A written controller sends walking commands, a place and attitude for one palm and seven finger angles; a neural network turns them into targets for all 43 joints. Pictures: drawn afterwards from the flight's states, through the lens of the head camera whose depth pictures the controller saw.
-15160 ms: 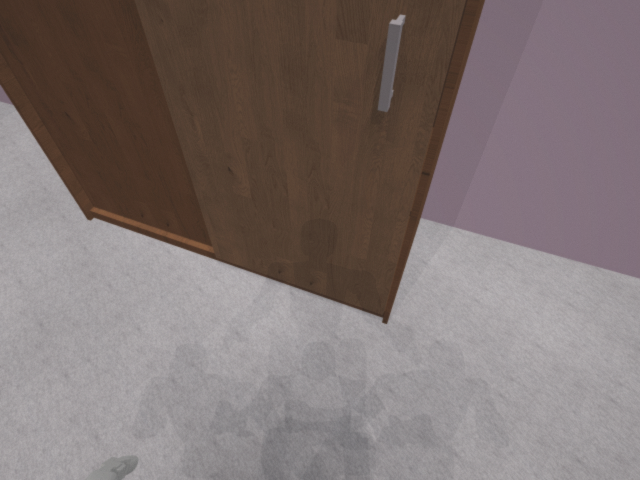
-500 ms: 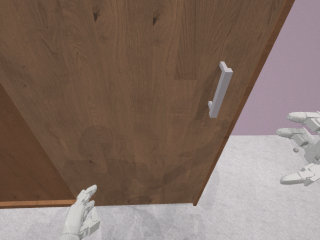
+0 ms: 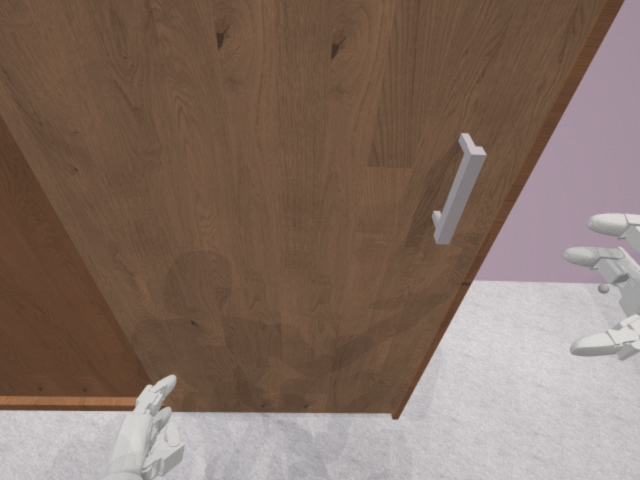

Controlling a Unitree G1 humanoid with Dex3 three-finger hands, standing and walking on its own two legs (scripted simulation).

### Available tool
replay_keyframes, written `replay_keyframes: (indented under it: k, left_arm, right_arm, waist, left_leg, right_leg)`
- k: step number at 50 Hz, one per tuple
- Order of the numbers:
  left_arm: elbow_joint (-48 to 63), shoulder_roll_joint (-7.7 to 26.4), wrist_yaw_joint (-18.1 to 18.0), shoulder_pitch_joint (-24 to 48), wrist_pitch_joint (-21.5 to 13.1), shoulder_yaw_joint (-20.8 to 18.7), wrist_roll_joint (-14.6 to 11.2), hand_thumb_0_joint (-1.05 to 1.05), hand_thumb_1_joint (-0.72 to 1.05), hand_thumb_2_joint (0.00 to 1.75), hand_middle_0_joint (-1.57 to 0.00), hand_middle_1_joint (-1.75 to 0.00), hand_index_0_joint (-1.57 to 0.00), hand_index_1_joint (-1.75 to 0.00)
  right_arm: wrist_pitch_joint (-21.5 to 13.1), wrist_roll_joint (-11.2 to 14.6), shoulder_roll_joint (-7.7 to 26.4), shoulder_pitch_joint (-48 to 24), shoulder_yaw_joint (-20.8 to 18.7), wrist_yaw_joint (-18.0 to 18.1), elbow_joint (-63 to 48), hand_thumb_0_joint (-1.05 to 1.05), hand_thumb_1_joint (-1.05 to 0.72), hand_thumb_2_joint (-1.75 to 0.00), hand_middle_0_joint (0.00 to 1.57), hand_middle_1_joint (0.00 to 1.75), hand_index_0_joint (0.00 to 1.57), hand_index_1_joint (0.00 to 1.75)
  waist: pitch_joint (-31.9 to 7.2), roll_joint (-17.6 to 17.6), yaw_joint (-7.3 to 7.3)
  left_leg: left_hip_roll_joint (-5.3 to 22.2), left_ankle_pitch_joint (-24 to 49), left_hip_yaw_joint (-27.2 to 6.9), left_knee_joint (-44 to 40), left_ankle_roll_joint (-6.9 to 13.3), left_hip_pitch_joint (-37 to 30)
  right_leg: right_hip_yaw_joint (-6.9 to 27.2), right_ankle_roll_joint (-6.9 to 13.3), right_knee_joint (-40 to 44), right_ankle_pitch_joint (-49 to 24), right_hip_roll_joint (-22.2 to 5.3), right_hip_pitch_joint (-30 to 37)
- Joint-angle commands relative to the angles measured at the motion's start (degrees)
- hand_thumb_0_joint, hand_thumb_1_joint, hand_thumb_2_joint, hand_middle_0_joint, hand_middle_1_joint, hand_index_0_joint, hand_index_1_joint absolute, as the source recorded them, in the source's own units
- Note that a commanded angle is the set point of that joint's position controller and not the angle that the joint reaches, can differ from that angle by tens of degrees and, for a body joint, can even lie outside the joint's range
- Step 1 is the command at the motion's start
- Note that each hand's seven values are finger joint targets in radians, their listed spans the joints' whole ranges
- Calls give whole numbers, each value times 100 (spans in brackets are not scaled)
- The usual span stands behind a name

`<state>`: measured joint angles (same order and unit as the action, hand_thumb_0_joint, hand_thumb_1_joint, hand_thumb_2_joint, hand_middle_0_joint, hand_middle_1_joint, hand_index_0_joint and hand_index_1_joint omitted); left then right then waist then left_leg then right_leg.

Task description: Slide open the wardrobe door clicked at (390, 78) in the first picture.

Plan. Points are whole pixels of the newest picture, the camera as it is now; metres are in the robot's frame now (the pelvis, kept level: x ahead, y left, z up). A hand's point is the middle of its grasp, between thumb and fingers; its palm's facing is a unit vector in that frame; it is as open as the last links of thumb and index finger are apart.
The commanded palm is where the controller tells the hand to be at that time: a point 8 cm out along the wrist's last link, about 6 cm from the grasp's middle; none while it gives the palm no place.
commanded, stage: raise the hand with hooked fingers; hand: right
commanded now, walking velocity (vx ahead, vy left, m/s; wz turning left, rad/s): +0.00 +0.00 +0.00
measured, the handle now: (453, 191) +0.45 -0.17 +0.16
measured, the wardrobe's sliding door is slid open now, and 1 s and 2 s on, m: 0.00 0.00 0.00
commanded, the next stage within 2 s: move the hooked fingers beside the handle in 0.10 s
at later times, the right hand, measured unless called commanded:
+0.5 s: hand (579, 269) +0.30 -0.27 +0.17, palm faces +0.06 +1.00 -0.05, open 14.0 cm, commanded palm +0.27 -0.31 +0.18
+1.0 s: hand (548, 248) +0.34 -0.25 +0.17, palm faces +0.05 +1.00 -0.03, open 14.0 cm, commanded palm +0.31 -0.29 +0.17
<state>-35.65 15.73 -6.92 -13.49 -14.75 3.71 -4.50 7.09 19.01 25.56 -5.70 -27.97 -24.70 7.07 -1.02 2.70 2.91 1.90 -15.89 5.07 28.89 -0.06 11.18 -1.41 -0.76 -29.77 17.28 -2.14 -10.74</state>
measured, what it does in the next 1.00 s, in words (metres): stands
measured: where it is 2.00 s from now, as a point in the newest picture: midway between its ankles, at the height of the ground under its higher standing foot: outside the picture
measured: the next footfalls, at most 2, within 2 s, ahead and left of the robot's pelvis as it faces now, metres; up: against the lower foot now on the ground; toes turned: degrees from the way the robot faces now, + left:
none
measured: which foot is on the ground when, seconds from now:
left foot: down 0.00-1.00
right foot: down 0.00-1.00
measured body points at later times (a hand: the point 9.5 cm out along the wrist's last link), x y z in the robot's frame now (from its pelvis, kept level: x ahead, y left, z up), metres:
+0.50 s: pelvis -0.01 +0.00 +0.00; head -0.02 +0.01 +0.45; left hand +0.17 +0.23 -0.07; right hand +0.29 -0.32 +0.18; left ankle +0.00 +0.12 -0.74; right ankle -0.01 -0.13 -0.74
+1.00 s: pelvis +0.00 +0.00 +0.00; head -0.01 +0.02 +0.45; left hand +0.16 +0.24 -0.08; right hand +0.33 -0.30 +0.18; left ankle +0.00 +0.12 -0.74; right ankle -0.01 -0.13 -0.74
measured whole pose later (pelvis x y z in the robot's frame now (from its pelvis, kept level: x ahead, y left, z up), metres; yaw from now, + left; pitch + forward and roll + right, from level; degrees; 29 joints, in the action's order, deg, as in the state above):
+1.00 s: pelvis +0.00 +0.00 +0.00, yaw +0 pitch -1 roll +0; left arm -36.9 15.2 -7.3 -13.7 -12.3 3.8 -4.5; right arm 5.3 15.7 24.1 -18.3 -22.5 -20.8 20.1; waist -1.2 2.6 1.1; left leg 2.1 -15.1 4.5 28.4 -0.1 12.7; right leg -1.9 -0.6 -28.5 16.2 -1.8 -11.7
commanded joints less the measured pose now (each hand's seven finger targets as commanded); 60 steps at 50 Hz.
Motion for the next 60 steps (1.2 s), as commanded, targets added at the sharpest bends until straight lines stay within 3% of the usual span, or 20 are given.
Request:
replay_keyframes:
  k: [1,3,6,9,15,17,20,22,24,27,32,36,40,44,45,47,52,55,57,60]
  left_arm:
    - [893,623,-59,732,-352,-241,-5,0,90,90,-20,-30,-20,-30]
    - [870,645,-49,720,-318,-242,1,0,90,90,-20,-30,-20,-30]
    - [914,638,-49,770,-327,-247,-6,0,90,90,-20,-30,-20,-30]
    - [920,627,-28,773,-292,-243,-1,0,90,90,-20,-30,-20,-30]
    - [823,641,-101,737,-267,-220,-25,0,90,90,-20,-30,-20,-30]
    - [764,661,-118,700,-244,-234,-8,0,90,90,-20,-30,-20,-30]
    - [828,610,-126,755,-238,-206,-15,0,90,90,-20,-30,-20,-30]
    - [778,648,-109,697,-236,-222,18,0,90,90,-20,-30,-20,-30]
    - [817,639,-93,713,-211,-219,-2,0,90,90,-20,-30,-20,-30]
    - [849,667,-37,671,-195,-248,19,0,90,90,-20,-30,-20,-30]
    - [903,645,-5,672,-167,-266,-7,0,90,90,-20,-30,-20,-30]
    - [880,657,-27,613,-170,-309,1,0,90,90,-20,-30,-20,-30]
    - [752,665,-82,558,-122,-295,-23,0,90,90,-20,-30,-20,-30]
    - [719,701,-119,523,-89,-303,6,0,90,90,-20,-30,-20,-30]
    - [735,666,-112,545,-92,-282,3,0,90,90,-20,-30,-20,-30]
    - [716,673,-84,507,-77,-302,19,0,90,90,-20,-30,-20,-30]
    - [744,690,-49,471,6,-308,-13,0,90,90,-20,-30,-20,-30]
    - [785,666,-36,474,46,-313,-18,0,90,90,-20,-30,-20,-30]
    - [757,693,-28,428,75,-331,1,0,90,90,-20,-30,-20,-30]
    - [740,692,-38,409,120,-333,-11,0,90,90,-20,-30,-20,-30]
  right_arm:
    - [-288,123,1698,-1685,-498,-27,-1109,0,50,-30,30,120,30,120]
    - [-237,147,1670,-1568,-485,-71,-890,0,50,-30,30,120,30,120]
    - [-247,151,1714,-1704,-494,-92,-1090,0,50,-30,30,120,30,120]
    - [-249,176,1735,-1601,-562,-66,-1046,0,50,-30,30,120,30,120]
    - [-281,41,1480,-2494,-48,22,-753,0,50,-30,30,120,30,120]
    - [-327,-11,1703,-2466,-183,87,-546,0,50,-30,30,120,30,120]
    - [-416,-91,1510,-2919,54,106,-706,0,50,-30,30,120,30,120]
    - [-480,-71,1733,-2789,-194,178,-481,0,50,-30,30,120,30,120]
    - [-452,-75,1591,-2641,-133,163,-303,0,50,-30,30,120,30,120]
    - [-412,-79,1731,-2359,-329,197,-241,0,50,-30,30,120,30,120]
    - [-392,-80,1400,-2572,-5,223,-488,0,50,-30,30,120,30,120]
    - [-447,-89,1512,-2614,-164,314,-637,0,50,-30,30,120,30,120]
    - [-437,-146,1277,-3094,201,368,-287,0,50,-30,30,120,30,120]
    - [-506,-241,1575,-3348,18,458,-124,0,50,-30,30,120,30,120]
    - [-530,-238,1386,-3428,187,432,-88,0,50,-30,30,120,30,120]
    - [-597,-230,1552,-3297,9,441,-63,0,50,-30,30,120,30,120]
    - [-519,-247,1394,-3275,171,416,394,0,50,-30,30,120,30,120]
    - [-520,-282,1328,-3517,263,452,330,0,50,-30,30,120,30,120]
    - [-565,-272,1405,-3458,188,507,360,0,50,-30,30,120,30,120]
    - [-613,-302,1513,-3726,126,529,422,0,50,-30,30,120,30,120]
  waist:
    - [-962,306,-46]
    - [-869,-17,-55]
    - [-1022,168,-41]
    - [-1094,23,-22]
    - [-773,219,-201]
    - [-721,-18,-170]
    - [-1104,494,-199]
    - [-1111,75,-129]
    - [-1119,129,-112]
    - [-1208,83,-7]
    - [-1094,141,-114]
    - [-1310,210,-118]
    - [-951,146,-278]
    - [-1247,27,-242]
    - [-1264,121,-258]
    - [-1438,84,-190]
    - [-1208,-85,-202]
    - [-1293,133,-242]
    - [-1383,-203,-239]
    - [-1357,11,-272]
  left_leg:
    - [-99,1542,-114,-367,70,-139]
    - [-105,1522,-134,-403,47,-140]
    - [-100,1561,-105,-347,63,-161]
    - [-100,1587,-102,-354,54,-220]
    - [-103,952,-130,-466,57,165]
    - [-95,823,-171,-541,63,120]
    - [-78,1038,-155,-425,90,18]
    - [-89,1086,-143,-450,100,-118]
    - [-78,1202,-130,-403,101,-126]
    - [-69,1481,-107,-337,119,-278]
    - [-92,1472,-103,-332,107,-109]
    - [-96,1604,-105,-289,100,-166]
    - [-113,1180,-118,-408,75,139]
    - [-91,1257,-157,-394,93,-70]
    - [-82,1338,-154,-375,97,-72]
    - [-87,1601,-164,-348,109,-217]
    - [-82,1644,-152,-326,108,-147]
    - [-78,1708,-168,-299,111,-107]
    - [-89,1766,-171,-310,99,-185]
    - [-78,1685,-200,-308,96,-145]
  right_leg:
    - [136,235,375,-1424,184,376]
    - [132,245,371,-1360,163,272]
    - [159,237,364,-1443,183,367]
    - [148,231,356,-1452,176,335]
    - [200,228,445,-949,177,319]
    - [198,240,442,-887,140,252]
    - [188,218,451,-1078,181,458]
    - [233,221,458,-1142,138,362]
    - [197,220,485,-1209,162,320]
    - [184,206,452,-1484,144,264]
    - [143,207,448,-1491,117,320]
    - [143,203,432,-1613,128,431]
    - [149,209,495,-1173,123,344]
    - [167,230,482,-1256,140,372]
    - [159,223,482,-1312,148,399]
    - [140,228,418,-1563,132,457]
    - [111,224,422,-1530,128,258]
    - [97,217,403,-1572,147,327]
    - [91,243,374,-1619,123,309]
    - [77,226,392,-1490,146,251]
